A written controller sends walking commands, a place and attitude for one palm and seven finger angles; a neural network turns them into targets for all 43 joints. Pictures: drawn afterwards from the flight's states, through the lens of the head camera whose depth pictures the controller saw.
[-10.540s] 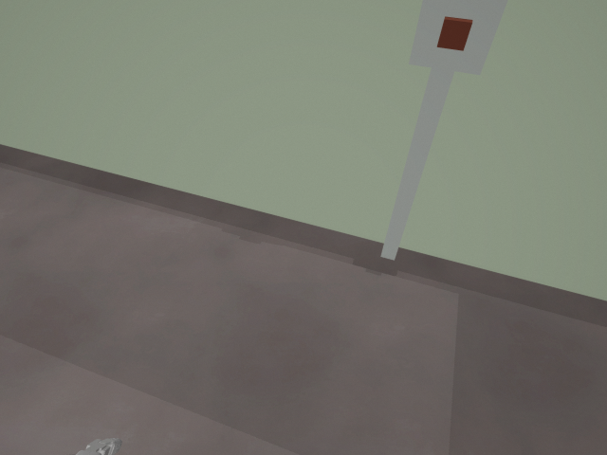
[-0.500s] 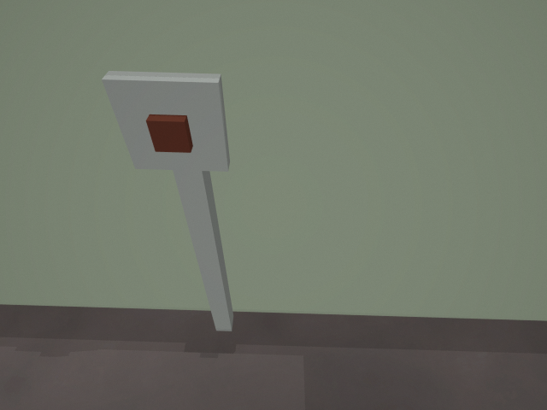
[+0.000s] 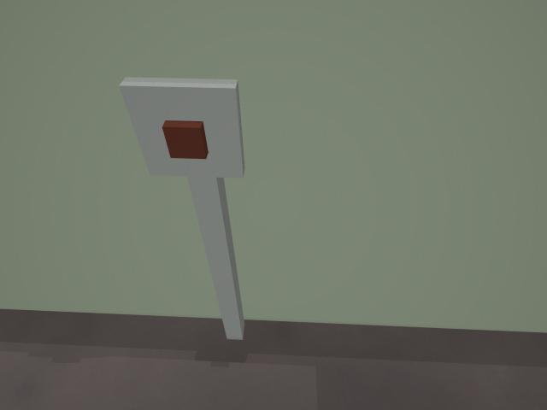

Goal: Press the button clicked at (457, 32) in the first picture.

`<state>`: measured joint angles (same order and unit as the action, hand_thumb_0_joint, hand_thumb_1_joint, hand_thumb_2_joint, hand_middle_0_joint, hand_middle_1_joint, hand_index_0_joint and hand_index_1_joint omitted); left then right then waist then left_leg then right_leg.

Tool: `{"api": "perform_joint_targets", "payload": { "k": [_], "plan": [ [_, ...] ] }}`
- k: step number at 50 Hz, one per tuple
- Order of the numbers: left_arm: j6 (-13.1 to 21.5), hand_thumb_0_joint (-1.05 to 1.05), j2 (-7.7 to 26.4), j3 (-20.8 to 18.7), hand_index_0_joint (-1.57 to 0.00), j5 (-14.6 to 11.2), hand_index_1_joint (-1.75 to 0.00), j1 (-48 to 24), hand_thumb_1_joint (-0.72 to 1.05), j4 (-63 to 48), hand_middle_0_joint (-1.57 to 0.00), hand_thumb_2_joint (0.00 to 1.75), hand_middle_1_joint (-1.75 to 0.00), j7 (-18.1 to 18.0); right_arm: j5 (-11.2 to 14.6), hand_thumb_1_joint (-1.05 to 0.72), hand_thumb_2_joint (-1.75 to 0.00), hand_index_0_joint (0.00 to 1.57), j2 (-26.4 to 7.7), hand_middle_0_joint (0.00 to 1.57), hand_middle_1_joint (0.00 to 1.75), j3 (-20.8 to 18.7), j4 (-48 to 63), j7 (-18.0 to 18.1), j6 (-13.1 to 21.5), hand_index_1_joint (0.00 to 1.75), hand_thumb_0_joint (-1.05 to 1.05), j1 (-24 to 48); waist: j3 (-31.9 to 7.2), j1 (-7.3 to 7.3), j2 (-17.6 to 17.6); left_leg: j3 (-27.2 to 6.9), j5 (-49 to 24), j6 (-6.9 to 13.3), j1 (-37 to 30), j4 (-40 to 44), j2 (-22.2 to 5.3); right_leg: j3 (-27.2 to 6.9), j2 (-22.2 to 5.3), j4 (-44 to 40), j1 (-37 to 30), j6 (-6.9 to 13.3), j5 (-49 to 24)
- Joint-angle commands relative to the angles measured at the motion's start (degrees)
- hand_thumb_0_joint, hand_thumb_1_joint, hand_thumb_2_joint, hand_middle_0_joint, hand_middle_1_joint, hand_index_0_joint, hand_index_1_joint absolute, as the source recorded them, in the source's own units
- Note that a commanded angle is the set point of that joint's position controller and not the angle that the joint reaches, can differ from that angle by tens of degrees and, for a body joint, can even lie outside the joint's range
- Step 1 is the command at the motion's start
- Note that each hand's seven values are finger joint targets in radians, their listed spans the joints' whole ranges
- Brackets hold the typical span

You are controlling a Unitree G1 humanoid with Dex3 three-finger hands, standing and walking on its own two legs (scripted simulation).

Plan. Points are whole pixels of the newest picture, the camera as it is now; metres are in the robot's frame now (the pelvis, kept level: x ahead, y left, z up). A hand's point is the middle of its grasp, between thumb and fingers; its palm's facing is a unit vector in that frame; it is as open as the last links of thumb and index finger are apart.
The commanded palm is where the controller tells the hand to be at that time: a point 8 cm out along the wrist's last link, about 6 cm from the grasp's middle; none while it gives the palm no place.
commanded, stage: look again from close up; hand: left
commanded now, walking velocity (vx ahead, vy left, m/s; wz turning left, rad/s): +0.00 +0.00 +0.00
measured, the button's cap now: (186, 139) +0.50 +0.18 +0.16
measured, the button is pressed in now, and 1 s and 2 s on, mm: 0 0 0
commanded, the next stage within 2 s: raise the hand and make a fist in 0.20 s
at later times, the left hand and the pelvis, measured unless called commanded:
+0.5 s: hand (160, 364) +0.19 +0.18 -0.01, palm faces +0.24 -0.96 -0.14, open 6.8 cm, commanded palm +0.12 +0.21 -0.04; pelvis +0.01 -0.01 -0.01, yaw +2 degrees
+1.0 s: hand (172, 366) +0.18 +0.15 +0.02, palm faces +0.01 -1.00 -0.06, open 3.6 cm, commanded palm +0.14 +0.21 +0.03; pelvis +0.00 -0.06 -0.05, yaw +3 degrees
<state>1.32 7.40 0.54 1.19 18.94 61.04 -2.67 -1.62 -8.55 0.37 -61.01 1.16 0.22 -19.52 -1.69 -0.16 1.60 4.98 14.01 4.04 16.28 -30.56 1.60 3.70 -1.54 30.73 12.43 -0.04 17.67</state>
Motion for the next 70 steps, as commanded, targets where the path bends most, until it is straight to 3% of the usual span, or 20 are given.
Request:
{"api": "perform_joint_targets", "payload": {
  "k": [1, 14, 15, 16, 17, 18, 19, 21, 24, 25, 27, 29, 31, 35, 38, 41, 45, 50, 54, 70],
  "plan": [
    [0.64, 0.00, 4.47, -0.59, -0.20, -0.18, -0.30, 3.73, 0.90, -1.22, -0.20, 0.90, -0.30, 0.09, 0.65, -0.90, -0.90, 0.20, -5.26, 0.20, 0.30, -0.73, 2.27, 0.05, 1.87, 0.30, 0.00, -1.33, 6.66, 0.29, -2.64, -10.38, -0.30, -0.15, 0.66, 11.51, -7.84, -5.17, -3.36, -6.57, 1.62, 2.83, -4.08],
    [0.25, 0.00, 6.40, -0.48, -0.20, -0.33, -0.30, 2.60, 0.90, -0.26, -0.20, 0.90, -0.30, 0.24, 0.87, -0.90, -0.90, 0.20, -6.58, 0.20, 0.30, -0.27, -0.07, 0.29, 1.94, 0.30, 0.00, 1.16, 4.25, 0.21, -1.49, -8.25, -10.11, -0.55, -5.15, 9.97, -7.91, -5.47, -4.09, -8.09, -0.96, 2.03, -8.77],
    [0.82, 0.00, 7.03, -0.32, -0.20, 0.46, -0.30, 4.79, 0.90, 0.85, -0.20, 0.90, -0.30, -1.96, 1.47, -0.90, -0.90, 0.20, -8.25, 0.20, 0.30, -0.46, 3.68, 0.16, 1.87, 0.30, 0.00, 4.53, 7.10, 1.23, -3.65, -7.67, -18.97, -2.08, -2.41, 0.93, -9.36, -7.27, -5.65, -9.37, 1.96, 1.32, -17.45],
    [12.03, 0.00, 20.12, -8.18, -0.23, -11.48, -0.33, -35.58, 0.90, -92.39, -0.23, 0.90, -0.33, -1.96, 4.11, -0.90, -0.90, 0.20, -17.46, 0.20, 0.30, -3.21, 24.64, 1.77, 9.92, 0.30, 0.00, 2.89, -23.15, -6.38, 9.55, -9.10, -23.16, -4.24, -22.18, 5.41, -3.54, -0.74, 0.15, -2.90, 1.15, 1.84, -19.06],
    [9.36, 0.00, 16.58, -6.94, -0.25, -7.01, -0.36, -10.27, 0.90, -80.76, -0.25, 0.90, -0.36, -4.34, 3.65, -0.90, -0.90, 0.20, -11.88, 0.20, 0.30, -0.57, 20.85, 3.39, 15.86, 0.30, 0.00, 7.18, -23.91, 0.36, 16.44, -11.10, -28.28, -6.01, -26.90, 7.80, -7.58, -0.67, 0.89, 4.43, 4.69, 2.52, -5.91],
    [1.23, 0.00, 3.13, 1.52, -0.28, -8.08, -0.39, 6.75, 0.90, -69.21, -0.28, 0.90, -0.39, -6.23, 4.06, -0.90, -0.90, 0.20, -9.14, 0.20, 0.30, -1.43, 19.97, 3.04, 17.41, 0.30, 0.00, 7.71, -13.91, -1.29, 14.60, -11.68, -21.34, -7.84, -16.80, 10.94, -6.94, 0.61, 1.21, 7.96, 10.29, 1.59, 3.03],
    [-0.50, 0.00, -3.31, 5.96, -0.31, -9.92, -0.42, 6.80, 0.90, -67.98, -0.31, 0.90, -0.42, -5.59, 4.81, -0.90, -0.90, 0.20, -9.44, 0.20, 0.30, -1.47, 19.45, 2.59, 18.04, 0.30, 0.00, 5.53, -3.22, -2.10, 9.75, -11.46, -14.19, -6.76, -10.87, 10.83, -6.10, 0.46, 0.97, 7.31, 12.78, 1.26, 3.42],
    [4.60, 0.00, 4.10, 0.31, -0.36, -9.72, -0.48, 2.27, 0.90, -71.23, -0.36, 0.90, -0.48, -4.44, 3.40, -0.90, -0.90, 0.20, -13.32, 0.20, 0.30, -3.07, 23.84, 2.30, 19.19, 0.30, 0.00, 7.08, 0.33, -3.57, 1.24, -11.18, -0.24, -4.70, -1.85, 4.65, -4.24, 1.61, 1.46, 1.43, 14.27, 1.53, 2.47],
    [14.13, 0.00, 0.27, -2.45, -0.45, -11.46, -0.57, 18.08, 0.90, -57.48, -0.45, 0.90, -0.57, 2.79, 2.28, -0.90, -0.90, 0.20, -12.92, 0.20, 0.30, -4.43, 27.98, 0.94, 17.97, 0.30, 0.00, 9.16, -0.94, -0.62, -17.79, -8.44, -2.65, -4.20, 8.38, -6.24, -2.92, 3.44, 2.70, 5.02, 18.92, 1.42, 0.97],
    [18.51, 0.00, -1.00, -2.61, -0.47, -12.53, -0.60, 20.52, 0.90, -55.61, -0.47, 0.90, -0.60, 6.44, 2.00, -0.90, -0.90, 0.20, -12.92, 0.20, 0.30, -4.89, 29.44, 0.39, 17.42, 0.30, 0.00, 11.08, -0.68, 0.60, -20.44, -7.38, -1.35, -4.32, 13.45, -9.46, -2.37, 2.99, 2.77, 8.08, 21.71, 1.26, 1.82],
    [27.20, 0.00, 2.63, -7.13, -0.53, -14.33, -0.66, 22.99, 0.90, -56.09, -0.53, 0.90, -0.66, 13.97, 2.00, -0.90, -0.90, 0.20, -12.89, 0.20, 0.30, -6.03, 32.22, -0.99, 16.52, 0.30, 0.00, 13.51, -4.14, 2.40, -15.46, -5.56, -0.45, -4.82, 19.10, -14.78, -1.47, 1.00, 2.09, 13.21, 23.20, 1.71, 0.22],
    [31.44, 0.00, 9.78, -13.11, -0.58, -14.59, -0.72, 23.10, 0.90, -59.83, -0.58, 0.90, -0.72, 19.21, 2.63, -0.90, -0.90, 0.20, -12.84, 0.20, 0.30, -6.53, 36.16, -2.04, 15.47, 0.30, 0.00, 14.93, -8.00, 4.17, -3.36, -4.00, -1.22, -4.51, 20.24, -17.90, -0.60, -1.83, 1.09, 16.18, 21.55, 2.58, -2.16],
    [28.89, 0.00, 12.46, -15.76, -0.64, -15.66, -0.78, 20.34, 0.90, -67.10, -0.64, 0.90, -0.78, 19.83, 3.17, -0.90, -0.90, 0.20, -12.16, 0.20, 0.30, -6.07, 39.93, -1.23, 13.87, 0.30, 0.00, 15.92, -13.30, 4.59, -0.68, -3.24, -1.56, -3.44, 19.89, -18.33, -0.35, -3.21, 1.32, 16.87, 19.28, 2.28, -3.28],
    [27.28, 0.00, 11.97, -17.12, -0.75, -18.18, -0.90, 13.85, 0.90, -80.67, -0.75, 0.90, -0.90, 15.86, 3.41, -0.90, -0.90, 0.20, -9.93, 0.20, 0.30, -5.44, 41.34, 0.87, 11.59, 0.30, 0.00, 12.09, -15.32, 1.87, 2.61, -4.48, -1.75, -2.55, 18.26, -20.71, -1.17, -7.25, 0.94, 14.25, 18.57, 0.46, -5.46],
    [31.35, 0.00, 11.62, -12.17, -0.83, -17.75, -0.99, 3.93, 0.90, -87.45, -0.83, 0.90, -0.99, 15.64, 2.89, -0.90, -0.90, 0.20, -10.39, 0.20, 0.30, -4.01, 40.80, 1.87, 12.18, 0.30, 0.00, 10.12, -10.95, -3.00, 1.32, -6.20, 0.35, -1.76, 19.14, -23.13, -1.98, -8.78, 1.02, 12.91, 23.77, -0.77, -3.60],
    [31.59, 0.00, 12.57, -11.77, -0.92, -18.00, -1.08, 4.11, 0.90, -81.69, -0.92, 0.90, -1.08, 19.58, 3.31, -0.90, -0.90, 0.20, -11.34, 0.20, 0.30, -3.49, 38.38, 2.58, 13.50, 0.30, 0.00, 9.09, -10.22, -4.24, 0.64, -6.82, 0.66, -1.60, 19.71, -24.34, -2.23, -9.90, 0.44, 11.35, 23.61, -1.78, -4.88],
    [24.39, 0.00, 15.89, -15.62, -1.02, -20.00, -1.20, 5.40, 0.90, -74.98, -1.02, 0.90, -1.20, 24.22, 4.55, -0.90, -0.90, 0.20, -12.20, 0.20, 0.30, -2.88, 37.80, 3.35, 14.11, 0.30, 0.00, 10.19, -11.29, -2.09, -1.90, -7.11, 2.05, -1.56, 20.23, -22.21, -1.92, -12.78, -1.43, 6.65, 17.63, -3.49, -1.49],
    [17.85, 0.00, 16.45, -20.84, -1.16, -22.01, -1.35, 8.34, 0.90, -75.87, -1.16, 0.90, -1.35, 22.38, 4.67, -0.90, -0.90, 0.20, -10.77, 0.20, 0.30, -2.53, 38.12, 3.62, 14.05, 0.30, 0.00, 11.74, -13.69, 1.47, -2.52, -7.32, -2.20, -1.89, 16.37, -17.22, -1.93, -11.61, -2.49, 5.58, 9.97, -4.45, -9.33],
    [18.58, 0.00, 14.86, -19.47, -1.27, -21.77, -1.47, 8.01, 0.90, -76.90, -1.27, 0.90, -1.47, 20.20, 4.47, -0.90, -0.90, 0.20, -10.74, 0.20, 0.30, -2.43, 37.81, 3.28, 14.98, 0.30, 0.00, 11.49, -10.15, 1.31, -5.70, -7.51, -2.79, -1.98, 14.67, -13.98, -2.09, -9.23, -1.53, 4.98, 10.38, -3.97, -10.26],
    [14.64, 0.00, 15.88, -17.50, -1.30, -19.76, -1.50, 1.61, 0.90, -85.14, -1.30, 0.90, -1.50, 16.75, 4.92, -0.90, -0.90, 0.20, -12.37, 0.20, 0.30, -1.72, 36.47, 2.67, 19.14, 0.30, 0.00, 10.51, -9.25, 1.12, 2.62, -7.66, -4.86, -1.90, 1.31, -4.85, -2.71, -0.11, 2.32, 3.34, 10.79, 0.88, -6.28]
  ]
}}
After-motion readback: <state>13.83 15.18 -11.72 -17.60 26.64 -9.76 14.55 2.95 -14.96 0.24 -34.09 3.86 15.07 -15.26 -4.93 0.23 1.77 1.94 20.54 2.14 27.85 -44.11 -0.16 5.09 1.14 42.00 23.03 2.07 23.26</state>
